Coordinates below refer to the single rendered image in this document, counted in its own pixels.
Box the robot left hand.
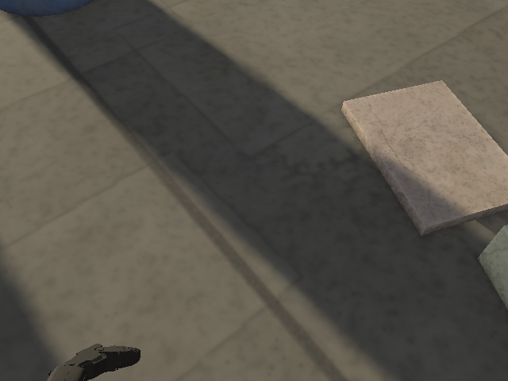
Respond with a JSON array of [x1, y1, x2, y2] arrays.
[[47, 344, 140, 381]]

